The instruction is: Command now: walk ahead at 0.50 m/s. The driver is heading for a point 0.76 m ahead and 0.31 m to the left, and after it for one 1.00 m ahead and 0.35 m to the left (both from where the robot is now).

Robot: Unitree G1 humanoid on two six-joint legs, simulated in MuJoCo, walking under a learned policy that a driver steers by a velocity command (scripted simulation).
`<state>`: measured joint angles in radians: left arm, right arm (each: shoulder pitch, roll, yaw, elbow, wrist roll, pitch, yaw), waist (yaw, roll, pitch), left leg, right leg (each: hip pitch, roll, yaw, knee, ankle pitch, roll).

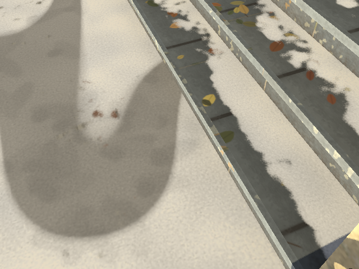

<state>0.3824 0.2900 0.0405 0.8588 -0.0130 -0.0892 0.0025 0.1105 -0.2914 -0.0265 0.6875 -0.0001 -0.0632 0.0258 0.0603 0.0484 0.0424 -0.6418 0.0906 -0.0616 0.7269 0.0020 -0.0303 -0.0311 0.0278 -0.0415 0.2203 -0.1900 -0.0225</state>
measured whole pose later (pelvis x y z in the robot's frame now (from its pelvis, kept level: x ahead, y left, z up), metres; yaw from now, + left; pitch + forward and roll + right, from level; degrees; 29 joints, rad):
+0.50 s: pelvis +0.27 +0.09 +0.00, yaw +1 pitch +1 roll +1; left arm 0.10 0.31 0.06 0.80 0.00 -0.08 0.00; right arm 0.40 -0.26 -0.04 0.87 0.00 -0.09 0.00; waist -0.09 -0.05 0.00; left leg -0.05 -0.09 0.01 0.21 -0.17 0.09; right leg -0.66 -0.12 0.05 0.76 0.01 0.01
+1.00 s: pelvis +0.54 +0.07 +0.00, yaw +15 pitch +0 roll -2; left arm 0.29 0.27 0.07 0.87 0.02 -0.10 0.02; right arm 0.21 -0.32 -0.09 0.75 0.03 -0.02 -0.02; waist 0.04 0.05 0.04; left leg -0.66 0.11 -0.09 0.97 -0.14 -0.01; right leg -0.09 0.01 -0.16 0.29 -0.20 -0.02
